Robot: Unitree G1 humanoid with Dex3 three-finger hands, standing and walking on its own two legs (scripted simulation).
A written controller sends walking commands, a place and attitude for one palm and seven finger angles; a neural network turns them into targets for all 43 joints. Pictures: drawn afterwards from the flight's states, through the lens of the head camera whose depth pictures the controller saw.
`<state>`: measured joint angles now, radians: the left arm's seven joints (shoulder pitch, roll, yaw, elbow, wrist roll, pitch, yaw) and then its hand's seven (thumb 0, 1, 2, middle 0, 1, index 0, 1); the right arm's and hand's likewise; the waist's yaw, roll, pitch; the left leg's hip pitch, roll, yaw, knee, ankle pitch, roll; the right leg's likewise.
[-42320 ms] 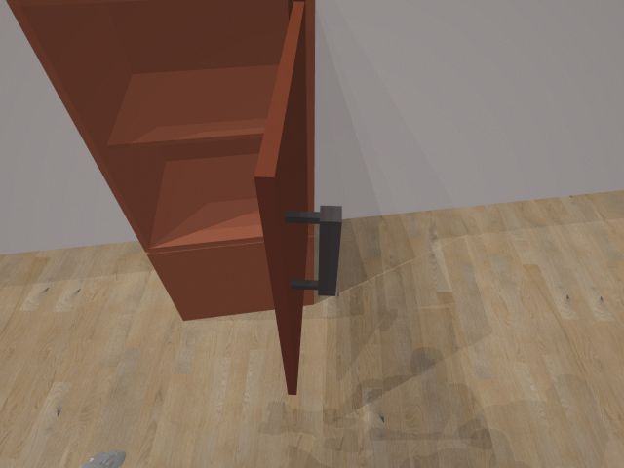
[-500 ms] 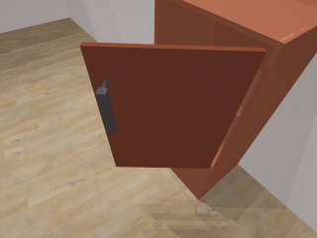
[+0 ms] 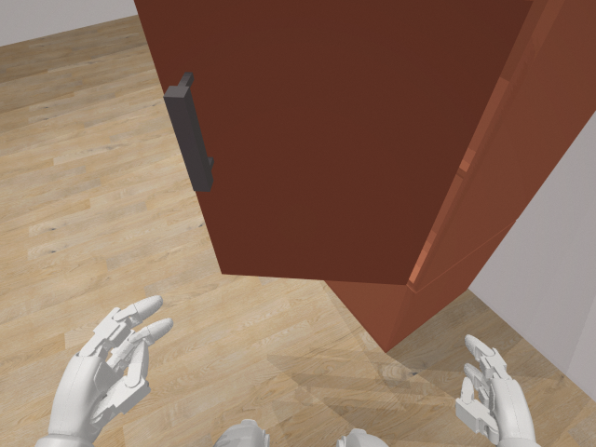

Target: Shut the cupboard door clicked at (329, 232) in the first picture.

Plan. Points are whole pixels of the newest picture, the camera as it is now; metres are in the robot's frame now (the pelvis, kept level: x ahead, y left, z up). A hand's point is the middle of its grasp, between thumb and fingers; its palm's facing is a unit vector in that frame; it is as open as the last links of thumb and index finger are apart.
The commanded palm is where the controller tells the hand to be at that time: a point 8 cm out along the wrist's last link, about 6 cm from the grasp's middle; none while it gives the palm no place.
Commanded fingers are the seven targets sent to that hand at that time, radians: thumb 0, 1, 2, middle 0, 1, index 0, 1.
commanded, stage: raise the hand and make a fist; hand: left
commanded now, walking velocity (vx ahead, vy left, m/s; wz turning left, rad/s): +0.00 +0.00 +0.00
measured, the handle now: (195, 134) +0.49 +0.18 +0.16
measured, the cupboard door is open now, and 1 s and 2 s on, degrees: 51 51 51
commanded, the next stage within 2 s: bring the fist close to the handle in 1.54 s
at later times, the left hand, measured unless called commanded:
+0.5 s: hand (118, 331) +0.23 +0.22 +0.10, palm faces +0.01 -1.00 -0.05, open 4.0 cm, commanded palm +0.19 +0.26 +0.10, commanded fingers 0.00 0.90 0.90 -1.01 -1.18 -1.01 -1.18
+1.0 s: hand (94, 290) +0.25 +0.23 +0.15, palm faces +0.02 -1.00 -0.07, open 3.1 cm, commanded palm +0.22 +0.28 +0.16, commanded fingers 0.00 0.90 0.90 -1.30 -1.50 -1.30 -1.50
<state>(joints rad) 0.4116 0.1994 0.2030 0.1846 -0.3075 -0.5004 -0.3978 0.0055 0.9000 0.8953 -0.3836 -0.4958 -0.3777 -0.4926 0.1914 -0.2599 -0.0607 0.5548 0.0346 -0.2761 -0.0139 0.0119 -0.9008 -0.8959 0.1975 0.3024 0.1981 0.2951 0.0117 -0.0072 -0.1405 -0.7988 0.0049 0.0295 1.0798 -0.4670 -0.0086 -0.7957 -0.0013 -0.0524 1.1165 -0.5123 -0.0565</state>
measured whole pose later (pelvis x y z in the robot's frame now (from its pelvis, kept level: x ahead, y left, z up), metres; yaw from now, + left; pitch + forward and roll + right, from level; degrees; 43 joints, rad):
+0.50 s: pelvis +0.02 +0.02 +0.03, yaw +0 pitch +10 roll -1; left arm 0.43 0.24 0.19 -0.08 -0.30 -0.32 -0.28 0.02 0.90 0.90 -0.83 -0.99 -0.83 -0.99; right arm 0.31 -0.23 0.01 0.55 0.03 -0.26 -0.06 0.01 -0.90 -0.90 0.20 0.30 0.20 0.30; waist 0.00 0.04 -0.10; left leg -0.69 0.00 0.01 0.95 -0.44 0.02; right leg -0.65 0.01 -0.07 0.92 -0.45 -0.03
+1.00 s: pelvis +0.03 +0.04 +0.05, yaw +1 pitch +5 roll -2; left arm 0.35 0.26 0.17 -0.17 -0.28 -0.16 -0.24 0.02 0.90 0.90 -1.26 -1.45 -1.25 -1.45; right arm 0.25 -0.23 0.06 0.54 0.05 -0.26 -0.06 0.01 -0.90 -0.90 0.20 0.30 0.20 0.30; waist 0.03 0.05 -0.08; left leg -0.49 -0.02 0.01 0.80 -0.39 0.04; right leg -0.44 -0.01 -0.07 0.76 -0.40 -0.01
